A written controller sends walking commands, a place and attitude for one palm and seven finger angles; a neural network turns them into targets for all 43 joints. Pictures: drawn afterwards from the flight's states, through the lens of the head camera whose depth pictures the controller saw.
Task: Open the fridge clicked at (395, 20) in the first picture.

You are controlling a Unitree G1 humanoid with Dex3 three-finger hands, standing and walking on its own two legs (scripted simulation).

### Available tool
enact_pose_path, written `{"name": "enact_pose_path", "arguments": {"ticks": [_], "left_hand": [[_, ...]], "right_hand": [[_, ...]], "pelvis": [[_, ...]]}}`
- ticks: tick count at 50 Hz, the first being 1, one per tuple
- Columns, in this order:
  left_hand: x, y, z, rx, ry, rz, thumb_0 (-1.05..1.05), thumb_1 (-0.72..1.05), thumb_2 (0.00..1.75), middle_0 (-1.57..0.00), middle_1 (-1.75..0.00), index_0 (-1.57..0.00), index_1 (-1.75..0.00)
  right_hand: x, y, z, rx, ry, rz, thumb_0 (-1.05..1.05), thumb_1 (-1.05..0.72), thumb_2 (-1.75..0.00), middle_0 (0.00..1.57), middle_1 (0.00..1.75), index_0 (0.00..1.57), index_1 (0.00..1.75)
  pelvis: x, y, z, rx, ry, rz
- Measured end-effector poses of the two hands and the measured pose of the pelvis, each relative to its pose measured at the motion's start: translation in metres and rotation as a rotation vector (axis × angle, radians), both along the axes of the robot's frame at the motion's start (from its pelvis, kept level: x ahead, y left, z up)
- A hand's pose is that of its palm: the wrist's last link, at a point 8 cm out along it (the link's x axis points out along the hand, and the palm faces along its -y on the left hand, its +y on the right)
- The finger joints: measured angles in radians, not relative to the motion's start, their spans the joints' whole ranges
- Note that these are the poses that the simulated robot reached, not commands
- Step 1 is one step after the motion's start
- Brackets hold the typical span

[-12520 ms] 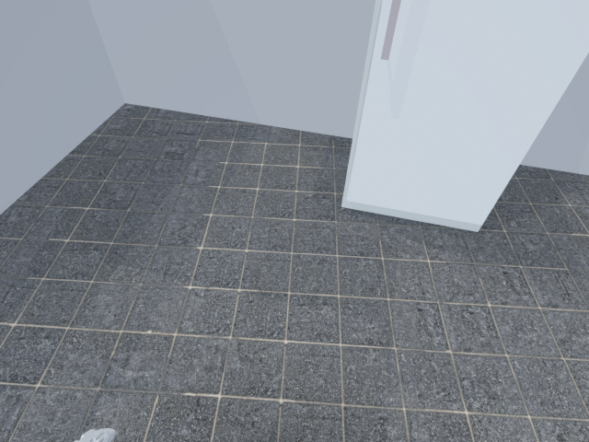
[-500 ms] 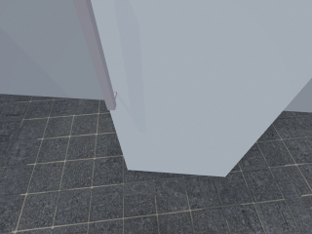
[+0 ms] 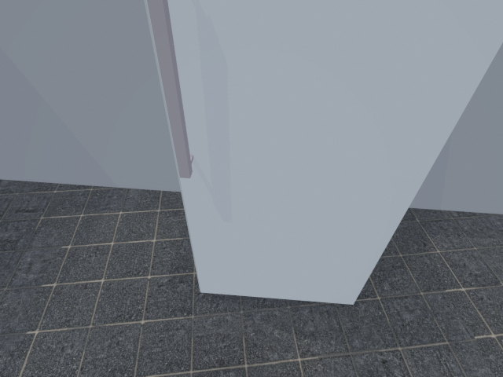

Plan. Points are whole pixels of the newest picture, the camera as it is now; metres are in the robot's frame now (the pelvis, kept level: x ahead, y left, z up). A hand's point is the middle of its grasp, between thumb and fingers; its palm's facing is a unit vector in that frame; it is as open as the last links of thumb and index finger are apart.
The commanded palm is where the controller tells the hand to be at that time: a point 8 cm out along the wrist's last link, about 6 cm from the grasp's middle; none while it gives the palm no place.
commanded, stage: come to a stop and stand still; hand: left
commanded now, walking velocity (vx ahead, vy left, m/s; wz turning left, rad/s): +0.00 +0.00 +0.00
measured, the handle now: (173, 68) +0.56 +0.18 +0.25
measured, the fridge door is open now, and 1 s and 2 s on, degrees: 0 0 0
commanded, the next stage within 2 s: look again from close up in 0.64 s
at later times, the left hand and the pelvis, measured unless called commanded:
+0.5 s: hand out of the picture -0.05 +0.19 -0.18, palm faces +0.07 -0.99 -0.16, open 7.4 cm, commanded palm none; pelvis -0.02 +0.03 +0.00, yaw +1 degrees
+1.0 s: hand out of the picture -0.04 +0.20 -0.17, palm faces +0.07 -0.98 -0.19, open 7.4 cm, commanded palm none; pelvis -0.01 +0.03 +0.00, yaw +1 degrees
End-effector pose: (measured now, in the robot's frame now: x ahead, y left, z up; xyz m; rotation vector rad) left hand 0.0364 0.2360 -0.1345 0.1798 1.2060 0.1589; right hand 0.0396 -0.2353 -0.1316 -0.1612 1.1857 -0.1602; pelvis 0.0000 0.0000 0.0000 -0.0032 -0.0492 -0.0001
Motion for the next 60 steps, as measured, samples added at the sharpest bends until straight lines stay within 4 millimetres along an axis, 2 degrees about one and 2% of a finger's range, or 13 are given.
{"name": "enact_pose_path", "arguments": {"ticks": [9,12,16,21,28,35,49,60], "left_hand": [[-0.058,0.013,-0.005,-0.004,0.115,0.052,0.01,0.9,0.9,-0.2,-0.3,-0.2,-0.3],[-0.072,0.013,-0.007,-0.015,0.146,0.061,0.01,0.9,0.9,-0.2,-0.3,-0.2,-0.3],[-0.085,0.01,-0.01,-0.035,0.175,0.068,0.01,0.9,0.9,-0.2,-0.3,-0.2,-0.3],[-0.092,0.004,-0.012,-0.059,0.183,0.073,0.0,0.9,0.9,-0.2,-0.3,-0.2,-0.3],[-0.094,-0.002,-0.014,-0.082,0.172,0.079,0.0,0.9,0.9,-0.2,-0.3,-0.2,-0.3],[-0.093,0.0,-0.014,-0.085,0.162,0.084,0.0,0.9,0.9,-0.2,-0.3,-0.2,-0.3],[-0.082,0.013,-0.008,-0.047,0.168,0.076,0.0,0.9,0.9,-0.2,-0.3,-0.2,-0.3],[-0.06,0.01,-0.004,-0.041,0.152,0.062,0.0,0.9,0.9,-0.2,-0.3,-0.2,-0.3]], "right_hand": [[-0.079,0.016,-0.006,0.011,0.197,-0.027,0.0,-0.91,-0.89,0.2,0.3,0.2,0.3],[-0.095,0.024,-0.006,0.017,0.237,-0.037,0.01,-0.91,-0.89,0.2,0.3,0.2,0.3],[-0.104,0.033,-0.006,0.025,0.257,-0.043,0.01,-0.91,-0.89,0.2,0.3,0.2,0.3],[-0.097,0.043,-0.007,0.036,0.238,-0.036,0.01,-0.91,-0.89,0.2,0.3,0.2,0.3],[-0.07,0.052,-0.008,0.045,0.164,-0.016,0.0,-0.91,-0.89,0.2,0.3,0.2,0.3],[-0.055,0.048,-0.007,0.024,0.132,-0.006,0.01,-0.93,-0.89,0.2,0.3,0.2,0.3],[-0.049,0.045,-0.006,0.027,0.149,-0.003,0.0,-0.91,-0.89,0.2,0.3,0.2,0.3],[-0.043,0.044,-0.006,0.039,0.17,-0.004,0.0,-0.91,-0.89,0.2,0.3,0.2,0.3]], "pelvis": [[-0.013,0.01,0.001,-0.008,0.013,0.015],[-0.015,0.014,0.001,-0.009,0.014,0.017],[-0.018,0.019,0.002,-0.011,0.013,0.019],[-0.021,0.024,0.002,-0.011,0.012,0.022],[-0.023,0.028,0.002,-0.011,0.011,0.023],[-0.022,0.032,0.002,-0.011,0.014,0.024],[-0.013,0.032,0.004,-0.004,0.023,0.025],[-0.003,0.027,0.006,-0.001,0.022,0.024]]}}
